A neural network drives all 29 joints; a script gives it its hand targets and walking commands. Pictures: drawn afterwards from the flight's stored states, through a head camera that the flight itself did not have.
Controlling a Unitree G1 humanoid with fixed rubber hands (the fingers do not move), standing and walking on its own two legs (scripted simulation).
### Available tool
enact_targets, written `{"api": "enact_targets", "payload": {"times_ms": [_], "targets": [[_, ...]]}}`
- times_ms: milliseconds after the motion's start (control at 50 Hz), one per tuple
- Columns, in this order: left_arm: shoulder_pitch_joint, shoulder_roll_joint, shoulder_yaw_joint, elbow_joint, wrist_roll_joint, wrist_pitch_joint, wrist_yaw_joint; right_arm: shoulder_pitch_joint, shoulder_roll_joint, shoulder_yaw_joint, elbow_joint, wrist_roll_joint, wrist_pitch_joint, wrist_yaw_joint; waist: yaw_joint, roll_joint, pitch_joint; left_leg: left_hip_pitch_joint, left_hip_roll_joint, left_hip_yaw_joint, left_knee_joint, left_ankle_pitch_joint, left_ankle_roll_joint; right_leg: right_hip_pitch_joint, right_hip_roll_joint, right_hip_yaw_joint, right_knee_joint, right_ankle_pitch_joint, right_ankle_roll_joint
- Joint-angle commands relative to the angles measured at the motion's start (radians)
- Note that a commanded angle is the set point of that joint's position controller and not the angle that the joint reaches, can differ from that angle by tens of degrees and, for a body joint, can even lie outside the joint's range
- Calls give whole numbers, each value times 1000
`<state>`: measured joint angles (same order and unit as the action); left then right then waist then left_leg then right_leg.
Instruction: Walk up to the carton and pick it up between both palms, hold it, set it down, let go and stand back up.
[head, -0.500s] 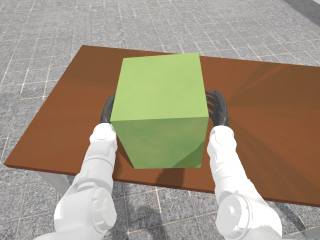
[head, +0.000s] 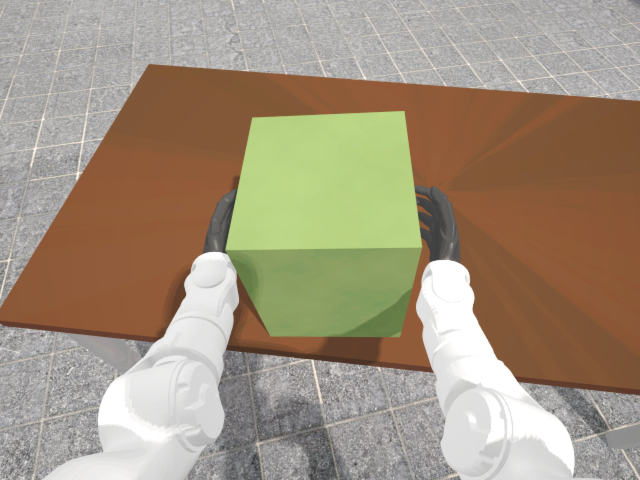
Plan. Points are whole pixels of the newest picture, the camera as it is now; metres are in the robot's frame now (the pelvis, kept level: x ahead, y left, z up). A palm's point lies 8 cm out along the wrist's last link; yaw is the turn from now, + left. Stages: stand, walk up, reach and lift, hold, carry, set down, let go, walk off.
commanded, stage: set down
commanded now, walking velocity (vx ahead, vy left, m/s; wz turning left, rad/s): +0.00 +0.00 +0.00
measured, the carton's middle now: (330, 234) +0.45 +0.02 +0.00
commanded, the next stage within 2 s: none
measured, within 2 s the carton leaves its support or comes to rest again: rests again in 0.30 s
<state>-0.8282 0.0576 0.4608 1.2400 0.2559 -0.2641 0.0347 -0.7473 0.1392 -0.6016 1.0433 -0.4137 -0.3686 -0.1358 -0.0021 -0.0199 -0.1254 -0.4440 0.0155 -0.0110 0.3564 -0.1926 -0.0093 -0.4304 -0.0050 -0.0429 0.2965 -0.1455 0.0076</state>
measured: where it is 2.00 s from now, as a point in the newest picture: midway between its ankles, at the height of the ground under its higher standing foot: outside the picture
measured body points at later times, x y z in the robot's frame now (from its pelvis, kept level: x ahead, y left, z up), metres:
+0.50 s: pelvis -0.01 +0.00 +0.00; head +0.08 +0.02 +0.44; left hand +0.42 +0.16 +0.01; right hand +0.41 -0.13 +0.03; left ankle -0.03 +0.12 -0.74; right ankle -0.02 -0.12 -0.74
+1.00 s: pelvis -0.01 +0.00 +0.00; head +0.09 +0.02 +0.44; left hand +0.42 +0.16 +0.01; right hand +0.40 -0.13 +0.02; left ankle -0.03 +0.12 -0.74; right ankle -0.02 -0.12 -0.74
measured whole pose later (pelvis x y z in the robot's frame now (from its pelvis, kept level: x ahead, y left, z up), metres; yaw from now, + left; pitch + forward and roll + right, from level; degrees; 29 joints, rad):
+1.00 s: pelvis -0.01 +0.00 +0.00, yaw +0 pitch +16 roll -1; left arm -0.86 0.00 0.63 1.17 0.41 -0.31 0.00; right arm -0.75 0.20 -0.77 0.95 -0.56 -0.38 -0.10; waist 0.01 -0.04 -0.06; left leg -0.46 0.02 0.00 0.36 -0.18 -0.01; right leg -0.45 0.00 -0.04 0.30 -0.13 0.01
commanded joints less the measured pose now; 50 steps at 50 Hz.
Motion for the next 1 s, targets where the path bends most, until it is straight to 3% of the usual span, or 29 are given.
{"api": "enact_targets", "payload": {"times_ms": [0,80,120,180,240,300,320,440,520,540,660,720,980], "targets": [[-696,-512,-218,-76,67,-104,-122,-537,566,311,97,-112,-21,169,24,42,-631,129,8,107,35,564,-58,524,-5,-48,133,604,17],[-706,-497,-181,-74,96,-105,-119,-551,551,262,82,-129,-25,172,27,56,-625,142,1,119,24,498,-56,488,-5,-44,104,492,14],[-725,-497,-200,-81,81,-102,-115,-555,529,228,98,-153,-17,176,4,64,-640,182,11,116,31,508,-59,439,1,-60,92,434,9],[-728,-500,-181,-76,99,-94,-111,-541,525,190,128,-168,-8,184,12,94,-601,215,15,116,39,528,-69,394,8,-69,75,376,-3],[-715,-495,-160,-76,112,-87,-109,-545,524,172,111,-171,-8,189,18,105,-602,198,12,122,45,527,-70,381,5,-68,70,373,-5],[-684,-490,-135,-60,126,-86,-104,-556,525,176,96,-182,-19,191,34,80,-624,175,10,123,43,529,-61,417,5,-69,80,398,2],[-679,-499,-140,-66,132,-83,-104,-540,529,166,113,-195,-16,190,14,82,-621,184,14,124,39,532,-65,409,5,-70,80,385,3],[-652,-473,-106,-63,156,-73,-111,-531,536,157,81,-196,-11,191,31,69,-577,126,2,128,21,472,-49,463,-2,-61,85,418,5],[-646,-460,-103,-61,158,-79,-118,-512,537,148,64,-215,-7,187,17,46,-580,118,-1,129,4,438,-36,471,-7,-63,92,421,21],[-642,-456,-89,-60,167,-80,-122,-519,540,157,56,-217,-8,187,28,41,-567,112,-3,132,10,457,-32,485,-6,-57,98,454,24],[-613,-450,-74,-68,166,-86,-128,-483,560,156,48,-230,-13,183,19,31,-560,66,-5,133,-1,434,-30,531,-17,-51,115,514,29],[-599,-456,-83,-57,179,-80,-125,-491,544,165,35,-223,-21,186,30,53,-556,123,6,128,19,493,-37,456,-5,-64,104,463,23],[-546,-439,-33,-67,219,-70,-126,-469,560,147,-8,-244,-19,187,42,24,-559,67,1,143,-7,403,-15,490,-15,-51,106,436,29]]}}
